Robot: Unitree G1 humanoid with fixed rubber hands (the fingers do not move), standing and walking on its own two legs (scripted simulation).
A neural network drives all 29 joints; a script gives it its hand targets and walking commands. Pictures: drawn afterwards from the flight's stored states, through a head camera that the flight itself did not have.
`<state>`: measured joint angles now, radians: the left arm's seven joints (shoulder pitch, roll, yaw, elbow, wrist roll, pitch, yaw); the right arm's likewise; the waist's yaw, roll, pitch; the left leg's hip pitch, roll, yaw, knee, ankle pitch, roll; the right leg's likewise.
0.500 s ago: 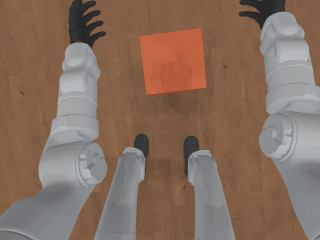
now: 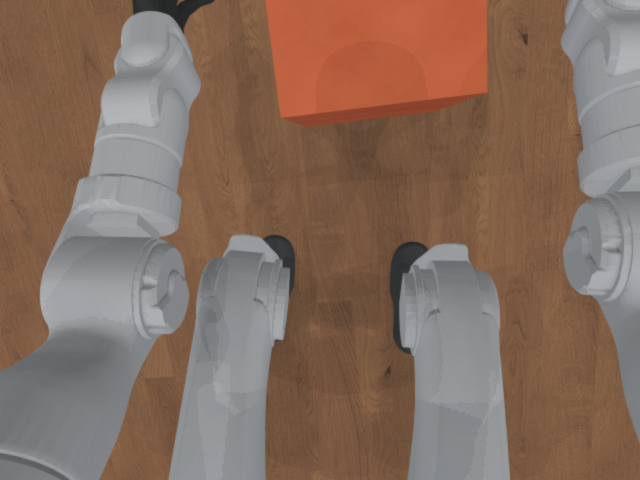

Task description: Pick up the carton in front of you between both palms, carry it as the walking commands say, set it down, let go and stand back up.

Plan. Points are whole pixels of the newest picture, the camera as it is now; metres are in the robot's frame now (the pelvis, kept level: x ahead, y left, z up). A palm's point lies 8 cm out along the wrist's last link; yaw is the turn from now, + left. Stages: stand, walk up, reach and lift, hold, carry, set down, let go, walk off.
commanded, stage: reach and lift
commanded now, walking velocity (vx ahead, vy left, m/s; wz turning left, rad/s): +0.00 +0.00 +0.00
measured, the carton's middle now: (367, 32) +0.55 -0.04 -0.31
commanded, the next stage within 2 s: none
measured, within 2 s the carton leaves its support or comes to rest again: leaves its support in 1.10 s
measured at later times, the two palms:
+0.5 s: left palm (202, 31) +0.54 +0.15 -0.24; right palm out of the picture +0.57 -0.20 -0.24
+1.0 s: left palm (224, 24) +0.55 +0.13 -0.23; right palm out of the picture +0.57 -0.18 -0.23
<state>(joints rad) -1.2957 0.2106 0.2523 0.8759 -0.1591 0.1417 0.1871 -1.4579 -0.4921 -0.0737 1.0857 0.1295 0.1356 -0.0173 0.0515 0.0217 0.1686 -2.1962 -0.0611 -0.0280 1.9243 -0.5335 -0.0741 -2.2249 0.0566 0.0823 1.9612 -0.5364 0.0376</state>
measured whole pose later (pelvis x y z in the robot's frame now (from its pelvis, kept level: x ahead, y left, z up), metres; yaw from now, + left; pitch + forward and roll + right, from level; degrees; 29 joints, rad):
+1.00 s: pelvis -0.01 +0.00 -0.07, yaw +0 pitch +36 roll +3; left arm -1.51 0.17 0.38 1.03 -0.01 0.16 0.14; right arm -1.64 -0.41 -0.07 1.23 0.06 0.16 -0.01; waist 0.02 0.03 0.42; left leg -2.23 -0.07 -0.04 2.18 -0.58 -0.09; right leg -2.25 0.03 0.05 2.22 -0.59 0.01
